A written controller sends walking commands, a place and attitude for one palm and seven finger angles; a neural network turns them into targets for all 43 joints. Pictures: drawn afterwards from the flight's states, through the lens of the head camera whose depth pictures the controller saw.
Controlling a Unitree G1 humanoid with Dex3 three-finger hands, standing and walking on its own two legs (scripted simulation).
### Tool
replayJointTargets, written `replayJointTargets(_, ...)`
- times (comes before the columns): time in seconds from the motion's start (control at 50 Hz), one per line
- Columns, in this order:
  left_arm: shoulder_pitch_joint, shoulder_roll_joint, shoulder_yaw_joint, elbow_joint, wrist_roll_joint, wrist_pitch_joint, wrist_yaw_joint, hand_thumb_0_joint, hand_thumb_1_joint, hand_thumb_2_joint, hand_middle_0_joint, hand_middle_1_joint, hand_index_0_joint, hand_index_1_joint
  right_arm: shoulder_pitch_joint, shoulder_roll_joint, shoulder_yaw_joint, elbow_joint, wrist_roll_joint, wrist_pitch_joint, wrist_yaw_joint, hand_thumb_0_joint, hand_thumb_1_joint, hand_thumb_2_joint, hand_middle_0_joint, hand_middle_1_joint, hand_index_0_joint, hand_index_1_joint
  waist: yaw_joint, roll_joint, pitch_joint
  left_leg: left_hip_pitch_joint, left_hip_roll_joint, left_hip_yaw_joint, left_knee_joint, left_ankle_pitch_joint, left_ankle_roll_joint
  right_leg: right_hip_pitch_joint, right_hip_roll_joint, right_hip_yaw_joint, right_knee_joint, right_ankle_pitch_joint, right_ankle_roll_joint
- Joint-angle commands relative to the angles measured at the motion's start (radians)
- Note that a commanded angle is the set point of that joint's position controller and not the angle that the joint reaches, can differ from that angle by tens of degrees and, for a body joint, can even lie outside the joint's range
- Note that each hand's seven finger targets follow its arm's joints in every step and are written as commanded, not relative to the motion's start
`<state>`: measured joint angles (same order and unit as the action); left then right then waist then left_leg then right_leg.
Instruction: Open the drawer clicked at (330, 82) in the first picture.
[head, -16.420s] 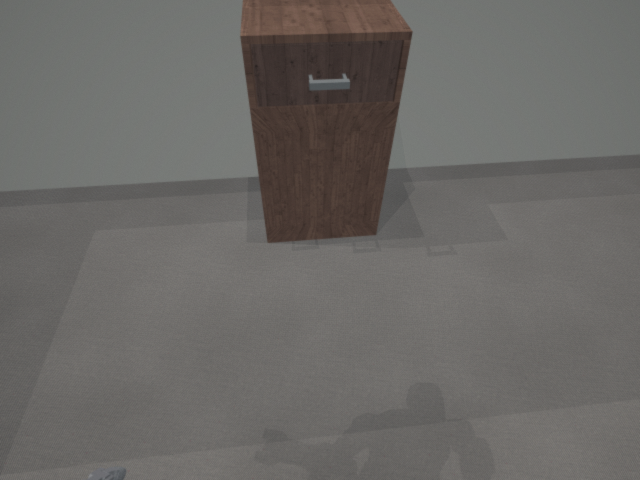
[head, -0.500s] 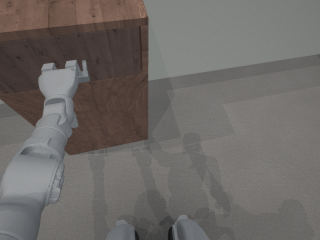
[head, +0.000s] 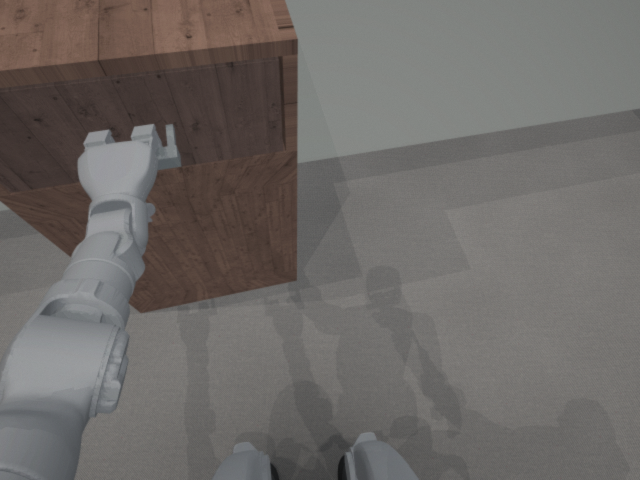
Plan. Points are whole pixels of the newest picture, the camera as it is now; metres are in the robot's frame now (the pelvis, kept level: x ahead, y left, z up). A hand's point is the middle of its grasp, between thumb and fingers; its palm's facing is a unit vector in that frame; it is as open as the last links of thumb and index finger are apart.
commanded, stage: close the thumb around the handle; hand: left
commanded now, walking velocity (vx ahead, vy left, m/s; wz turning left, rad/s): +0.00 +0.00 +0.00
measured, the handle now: (134, 150) +0.56 +0.21 +0.01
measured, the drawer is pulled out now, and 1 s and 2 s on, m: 0.00 0.05 0.18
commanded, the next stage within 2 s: pull the drawer open in 0.28 s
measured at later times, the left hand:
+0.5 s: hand (137, 193) +0.50 +0.21 -0.01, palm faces -0.06 -0.02 -1.00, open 5.7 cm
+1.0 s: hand (139, 227) +0.45 +0.20 -0.01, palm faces -0.04 -0.04 -1.00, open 5.7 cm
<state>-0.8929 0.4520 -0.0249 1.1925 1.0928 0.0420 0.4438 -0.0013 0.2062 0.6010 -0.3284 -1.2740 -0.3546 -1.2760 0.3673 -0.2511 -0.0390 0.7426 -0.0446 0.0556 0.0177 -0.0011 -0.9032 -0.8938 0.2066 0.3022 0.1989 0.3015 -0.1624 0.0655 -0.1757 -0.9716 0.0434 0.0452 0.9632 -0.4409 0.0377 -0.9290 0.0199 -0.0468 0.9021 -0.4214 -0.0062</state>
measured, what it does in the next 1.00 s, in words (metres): stands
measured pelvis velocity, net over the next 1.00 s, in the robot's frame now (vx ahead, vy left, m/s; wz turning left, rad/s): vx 0.02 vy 0.00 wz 0.00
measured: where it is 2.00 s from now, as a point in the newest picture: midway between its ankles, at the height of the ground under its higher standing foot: outside the picture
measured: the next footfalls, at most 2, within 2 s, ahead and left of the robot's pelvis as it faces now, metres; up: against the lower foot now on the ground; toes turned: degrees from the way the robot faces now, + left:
none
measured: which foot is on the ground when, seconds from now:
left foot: down 0.00-1.00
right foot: down 0.00-1.00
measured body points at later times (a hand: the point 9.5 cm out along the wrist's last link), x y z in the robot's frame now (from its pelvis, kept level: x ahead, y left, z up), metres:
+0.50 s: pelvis +0.00 +0.00 +0.00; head +0.13 +0.01 +0.43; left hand +0.50 +0.21 +0.04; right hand -0.01 -0.26 -0.12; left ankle -0.01 +0.09 -0.68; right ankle -0.01 -0.12 -0.68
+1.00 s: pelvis +0.02 +0.00 +0.02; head +0.11 +0.00 +0.46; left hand +0.44 +0.20 +0.04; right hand +0.07 -0.26 -0.12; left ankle -0.01 +0.09 -0.68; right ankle -0.01 -0.12 -0.68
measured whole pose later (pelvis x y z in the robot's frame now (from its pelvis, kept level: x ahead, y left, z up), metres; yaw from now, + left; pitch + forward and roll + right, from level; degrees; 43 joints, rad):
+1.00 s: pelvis +0.02 +0.00 +0.02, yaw +0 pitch +21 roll -2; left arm -0.61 0.32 -0.09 0.97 1.09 0.08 0.49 0.00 0.74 0.80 -0.32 -1.35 -0.36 -1.35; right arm 0.30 -0.23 -0.06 0.71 -0.03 0.09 0.02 0.00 -0.90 -0.89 0.21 0.30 0.20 0.30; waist -0.08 0.05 -0.19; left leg -0.80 0.03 0.06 0.86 -0.44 0.04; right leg -0.77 0.02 -0.03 0.82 -0.42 0.00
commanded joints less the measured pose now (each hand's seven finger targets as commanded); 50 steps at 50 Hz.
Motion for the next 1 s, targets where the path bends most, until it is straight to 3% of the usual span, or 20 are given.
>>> replayJointTargets(0.0, -0.375, 0.205, 0.035, -0.138, 0.006, 0.007, 0.039, 0.0, 0.732, 0.828, -0.388, -1.332, -0.388, -1.332, 0.173, -0.17, -0.063, -0.03, 0.002, -0.008, -0.014, 0.0, -0.9, -0.9, 0.2, 0.3, 0.2, 0.3, -0.014, 0.034, -0.432, 0.354, -0.039, -0.049, -0.065, 0.444, 0.004, 0.193, 0.04, 0.008, -0.081, 0.378, -0.017)
replayJointTargets(0.06, -0.382, 0.202, 0.038, -0.123, 0.004, 0.02, 0.043, 0.0, 0.9, 0.9, -0.4, -1.35, -0.4, -1.35, 0.173, -0.171, -0.065, -0.026, 0.002, -0.005, -0.012, 0.0, -0.9, -0.9, 0.2, 0.3, 0.2, 0.3, -0.017, 0.023, -0.426, 0.367, -0.037, -0.055, -0.065, 0.459, 0.002, 0.183, 0.04, 0.004, -0.081, 0.372, -0.018)
replayJointTargets(0.1, -0.412, 0.195, 0.021, -0.128, 0.007, 0.028, 0.044, 0.0, 0.9, 0.9, -0.4, -1.35, -0.4, -1.35, 0.178, -0.172, -0.063, -0.026, 0.004, -0.004, -0.013, 0.0, -0.9, -0.9, 0.2, 0.3, 0.2, 0.3, -0.027, 0.032, -0.428, 0.381, -0.034, -0.06, -0.069, 0.456, 0.001, 0.167, 0.041, 0.001, -0.081, 0.36, -0.018)
replayJointTargets(0.12, -0.405, 0.208, 0.037, -0.142, 0.007, 0.028, 0.044, 0.0, 0.9, 0.9, -0.4, -1.35, -0.4, -1.35, 0.179, -0.174, -0.065, -0.026, 0.001, -0.004, -0.014, 0.0, -0.9, -0.9, 0.2, 0.3, 0.2, 0.3, -0.018, 0.038, -0.456, 0.397, -0.034, -0.059, -0.065, 0.487, 0.0, 0.18, 0.04, 0.003, -0.077, 0.383, -0.018)
replayJointTargets(0.14, -0.391, 0.181, 0.017, -0.127, 0.004, 0.034, 0.041, 0.0, 0.9, 0.9, -0.4, -1.35, -0.4, -1.35, 0.177, -0.171, -0.064, -0.03, 0.001, -0.002, -0.012, 0.0, -0.9, -0.9, 0.2, 0.3, 0.2, 0.3, -0.021, 0.041, -0.458, 0.399, -0.036, -0.058, -0.065, 0.486, 0.0, 0.183, 0.042, 0.003, -0.081, 0.385, -0.018)
replayJointTargets(0.16, -0.39, 0.202, 0.036, -0.118, 0.001, 0.037, 0.036, 0.0, 0.9, 0.9, -0.4, -1.35, -0.4, -1.35, 0.177, -0.173, -0.063, -0.026, 0.001, 0.0, -0.011, 0.0, -0.9, -0.9, 0.2, 0.3, 0.2, 0.3, -0.018, 0.038, -0.448, 0.396, -0.034, -0.06, -0.063, 0.492, -0.001, 0.18, 0.041, 0.002, -0.079, 0.384, -0.019)
replayJointTargets(0.2, -0.405, 0.153, -0.007, -0.105, 0.002, 0.04, 0.031, 0.0, 0.9, 0.9, -0.4, -1.35, -0.4, -1.35, 0.176, -0.169, -0.062, -0.029, 0.003, -0.001, -0.014, 0.0, -0.9, -0.9, 0.2, 0.3, 0.2, 0.3, -0.038, 0.02, -0.413, 0.378, -0.035, -0.058, -0.067, 0.46, 0.003, 0.164, 0.043, 0.001, -0.087, 0.366, -0.016)
replayJointTargets(0.24, -0.423, 0.2, 0.019, -0.114, 0.003, 0.038, 0.031, 0.0, 0.9, 0.9, -0.4, -1.35, -0.4, -1.35, 0.176, -0.175, -0.058, -0.031, 0.005, -0.001, -0.017, 0.0, -0.9, -0.9, 0.2, 0.3, 0.2, 0.3, -0.029, 0.033, -0.413, 0.37, -0.035, -0.06, -0.074, 0.439, 0.001, 0.168, 0.04, 0.002, -0.084, 0.348, -0.017)
replayJointTargets(0.28, -0.433, 0.189, 0.013, -0.125, 0.005, 0.032, 0.029, 0.0, 0.9, 0.9, -0.4, -1.35, -0.4, -1.35, 0.183, -0.171, -0.062, -0.031, 0.003, -0.003, -0.018, 0.0, -0.9, -0.9, 0.2, 0.3, 0.2, 0.3, -0.033, 0.035, -0.445, 0.39, -0.034, -0.061, -0.067, 0.46, 0.003, 0.173, 0.04, 0.003, -0.082, 0.364, -0.016)
replayJointTargets(0.3, -0.405, 0.192, 0.02, -0.11, 0.003, 0.035, 0.027, 0.0, 0.9, 0.9, -0.4, -1.35, -0.4, -1.35, 0.179, -0.172, -0.06, -0.032, 0.004, -0.001, -0.017, 0.0, -0.9, -0.9, 0.2, 0.3, 0.2, 0.3, -0.024, 0.03, -0.434, 0.381, -0.036, -0.059, -0.068, 0.458, 0.002, 0.175, 0.041, 0.002, -0.082, 0.362, -0.018)
replayJointTargets(0.34, -0.423, 0.173, 0.002, -0.113, 0.004, 0.032, 0.026, 0.0, 0.9, 0.9, -0.4, -1.35, -0.4, -1.35, 0.177, -0.169, -0.06, -0.032, 0.004, -0.003, -0.019, 0.0, -0.9, -0.9, 0.2, 0.3, 0.2, 0.3, -0.036, 0.028, -0.419, 0.379, -0.034, -0.061, -0.067, 0.446, 0.002, 0.159, 0.042, 0.001, -0.084, 0.352, -0.017)
replayJointTargets(0.38, -0.4, 0.172, 0.008, -0.128, 0.003, 0.025, 0.026, 0.0, 0.9, 0.9, -0.4, -1.35, -0.4, -1.35, 0.18, -0.169, -0.061, -0.036, 0.004, -0.005, -0.016, 0.0, -0.9, -0.9, 0.2, 0.3, 0.2, 0.3, -0.02, 0.055, -0.446, 0.398, -0.034, -0.065, -0.069, 0.46, -0.001, 0.161, 0.043, -0.001, -0.079, 0.348, -0.02)
replayJointTargets(0.48, -0.309, 0.129, -0.002, -0.139, -0.011, 0.023, 0.02, 0.0, 0.9, 0.9, -0.4, -1.35, -0.4, -1.35, 0.171, -0.163, -0.064, -0.047, 0.006, -0.006, -0.013, 0.0, -0.9, -0.9, 0.2, 0.3, 0.2, 0.3, -0.003, 0.034, -0.441, 0.407, -0.031, -0.056, -0.076, 0.476, 0.0, 0.188, 0.044, -0.001, -0.084, 0.37, -0.019)
replayJointTargets(0.56, -0.19, 0.125, 0.023, -0.197, -0.024, 0.017, 0.016, 0.0, 0.9, 0.9, -0.4, -1.35, -0.4, -1.35, 0.157, -0.158, -0.068, -0.059, 0.008, 0.002, -0.007, 0.0, -0.9, -0.9, 0.2, 0.3, 0.2, 0.3, 0.041, 0.021, -0.476, 0.427, -0.032, -0.046, -0.086, 0.533, -0.003, 0.264, 0.044, 0.001, -0.088, 0.435, -0.022)
replayJointTargets(0.6, -0.146, 0.094, 0.003, -0.196, -0.023, 0.019, 0.017, 0.0, 0.9, 0.9, -0.4, -1.35, -0.4, -1.35, 0.15, -0.155, -0.07, -0.059, 0.012, 0.003, -0.008, 0.0, -0.9, -0.9, 0.2, 0.3, 0.2, 0.3, 0.035, -0.018, -0.422, 0.407, -0.031, -0.04, -0.097, 0.509, 0.0, 0.268, 0.044, -0.001, -0.1, 0.435, -0.019)
replayJointTargets(0.66, -0.105, 0.112, 0.027, -0.24, -0.023, 0.017, 0.027, 0.0, 0.9, 0.9, -0.4, -1.35, -0.4, -1.35, 0.134, -0.155, -0.072, -0.061, 0.013, 0.008, -0.007, 0.0, -0.9, -0.9, 0.2, 0.3, 0.2, 0.3, 0.058, -0.013, -0.423, 0.413, -0.035, -0.032, -0.111, 0.528, -0.001, 0.307, 0.04, 0.005, -0.107, 0.465, -0.022)
replayJointTargets(0.72, -0.067, 0.048, -0.013, -0.256, -0.017, 0.024, 0.041, 0.0, 0.9, 0.9, -0.4, -1.35, -0.4, -1.35, 0.119, -0.146, -0.077, -0.064, 0.015, 0.009, -0.006, 0.0, -0.9, -0.9, 0.2, 0.3, 0.2, 0.3, 0.056, -0.019, -0.375, 0.436, -0.032, -0.028, -0.125, 0.538, -0.001, 0.294, 0.042, -0.001, -0.121, 0.459, -0.022)
replayJointTargets(0.82, -0.021, 0.05, -0.003, -0.283, -0.01, 0.033, 0.058, 0.0, 0.9, 0.9, -0.4, -1.35, -0.4, -1.35, 0.087, -0.141, -0.078, -0.07, 0.018, 0.016, -0.01, 0.0, -0.9, -0.9, 0.2, 0.3, 0.2, 0.3, 0.067, -0.052, -0.358, 0.431, -0.039, -0.019, -0.141, 0.525, -0.001, 0.334, 0.036, 0.005, -0.132, 0.482, -0.023)
replayJointTargets(0.86, -0.013, 0.045, 0.001, -0.309, -0.009, 0.035, 0.061, 0.0, 0.9, 0.9, -0.4, -1.35, -0.4, -1.35, 0.077, -0.137, -0.079, -0.075, 0.019, 0.017, -0.01, 0.0, -0.9, -0.9, 0.2, 0.3, 0.2, 0.3, 0.079, -0.036, -0.376, 0.458, -0.038, -0.021, -0.143, 0.565, -0.002, 0.345, 0.034, 0.005, -0.129, 0.5, -0.027)
replayJointTargets(0.98, 0.091, -0.017, -0.028, -0.385, -0.011, 0.04, 0.071, 0.0, 0.9, 0.9, -0.4, -1.35, -0.4, -1.35, 0.038, -0.123, -0.082, -0.098, 0.023, 0.022, -0.008, 0.0, -0.9, -0.9, 0.2, 0.3, 0.2, 0.3, 0.096, -0.032, -0.373, 0.512, -0.035, -0.021, -0.149, 0.628, -0.005, 0.36, 0.033, 0.004, -0.138, 0.529, -0.026)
